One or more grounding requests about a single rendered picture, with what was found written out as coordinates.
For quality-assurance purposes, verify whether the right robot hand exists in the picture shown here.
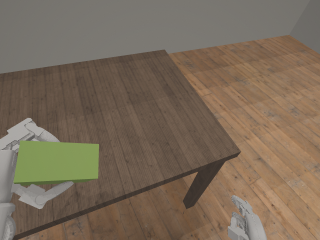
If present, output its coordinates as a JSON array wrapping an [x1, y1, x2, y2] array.
[[227, 195, 267, 240]]

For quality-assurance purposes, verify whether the left robot hand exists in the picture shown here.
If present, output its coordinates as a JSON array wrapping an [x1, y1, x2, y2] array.
[[0, 118, 74, 209]]

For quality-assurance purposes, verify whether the table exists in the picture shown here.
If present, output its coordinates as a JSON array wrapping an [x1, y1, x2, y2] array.
[[0, 49, 241, 240]]

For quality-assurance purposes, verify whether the sponge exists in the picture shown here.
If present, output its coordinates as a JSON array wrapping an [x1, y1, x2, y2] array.
[[13, 140, 99, 186]]

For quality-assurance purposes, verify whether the robot left forearm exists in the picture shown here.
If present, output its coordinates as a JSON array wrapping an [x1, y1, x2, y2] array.
[[0, 202, 16, 240]]

